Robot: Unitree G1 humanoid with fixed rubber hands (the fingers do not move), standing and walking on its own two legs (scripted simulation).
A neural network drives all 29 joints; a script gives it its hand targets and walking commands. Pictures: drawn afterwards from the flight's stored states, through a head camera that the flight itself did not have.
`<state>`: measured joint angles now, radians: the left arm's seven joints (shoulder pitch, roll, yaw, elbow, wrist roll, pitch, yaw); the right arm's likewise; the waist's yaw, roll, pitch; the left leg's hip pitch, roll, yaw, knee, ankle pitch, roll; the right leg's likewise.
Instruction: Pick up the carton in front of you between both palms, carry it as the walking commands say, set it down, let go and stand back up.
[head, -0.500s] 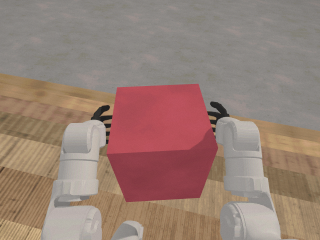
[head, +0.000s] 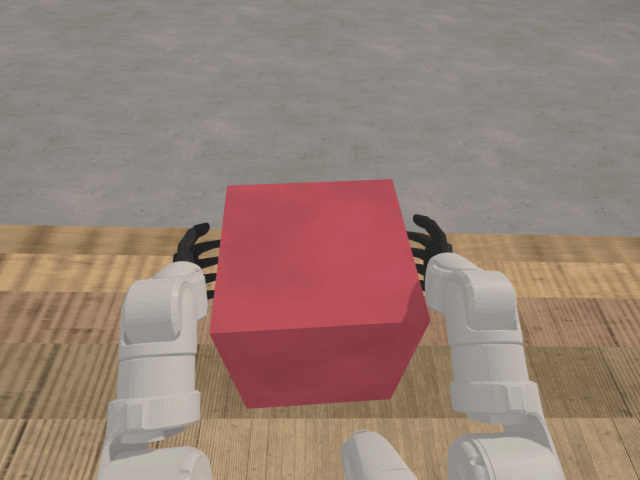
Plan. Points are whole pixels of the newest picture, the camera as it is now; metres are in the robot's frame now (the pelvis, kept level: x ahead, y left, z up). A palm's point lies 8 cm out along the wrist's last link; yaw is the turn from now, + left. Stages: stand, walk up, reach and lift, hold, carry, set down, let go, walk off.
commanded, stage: carry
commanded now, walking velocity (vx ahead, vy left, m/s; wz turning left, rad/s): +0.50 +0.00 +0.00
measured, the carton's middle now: (315, 300) +0.35 -0.04 +0.01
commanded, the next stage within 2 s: none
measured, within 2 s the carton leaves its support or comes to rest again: neither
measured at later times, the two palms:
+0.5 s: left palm (198, 177) +0.69 +0.15 -0.06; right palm (342, 156) +0.72 -0.15 -0.06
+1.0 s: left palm (226, 121) +1.12 +0.12 -0.23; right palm (325, 111) +1.11 -0.18 -0.21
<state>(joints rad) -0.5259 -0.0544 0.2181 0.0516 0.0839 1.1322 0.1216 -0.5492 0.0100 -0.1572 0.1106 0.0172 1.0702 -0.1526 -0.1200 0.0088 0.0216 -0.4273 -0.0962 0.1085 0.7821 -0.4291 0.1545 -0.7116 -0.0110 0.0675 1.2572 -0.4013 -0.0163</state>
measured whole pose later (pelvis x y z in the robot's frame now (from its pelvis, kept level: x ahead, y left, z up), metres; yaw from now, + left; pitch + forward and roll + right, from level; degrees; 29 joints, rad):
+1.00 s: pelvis +0.76 -0.02 -0.30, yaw +1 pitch +4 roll -1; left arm -0.51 -0.04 0.23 0.05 0.09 1.11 0.12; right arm -0.60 0.00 -0.12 0.19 0.04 1.03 -0.17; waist -0.12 -0.02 0.00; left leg -0.33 -0.13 0.04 1.04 -0.75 0.15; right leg -0.64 0.00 -0.02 0.62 0.31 -0.05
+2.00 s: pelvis +1.53 +0.05 -0.64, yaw +1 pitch +2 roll -1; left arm -0.60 0.01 0.14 0.11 0.00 1.13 0.16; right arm -0.62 0.02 -0.22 0.13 -0.03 1.08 -0.13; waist 0.12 -0.04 -0.05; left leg -0.64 -0.06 -0.03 1.52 -0.50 0.04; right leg -0.43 0.17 -0.12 0.76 -0.37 -0.18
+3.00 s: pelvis +2.23 +0.10 -0.72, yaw +5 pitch +6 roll +3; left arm -0.43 -0.06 0.20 -0.03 0.05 1.13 0.12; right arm -0.51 0.07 -0.17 0.02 -0.06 1.11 -0.14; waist 0.03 -0.03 -0.05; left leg -0.53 0.01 0.05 0.89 -0.34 -0.02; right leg -0.31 -0.01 -0.12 0.33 -0.13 -0.09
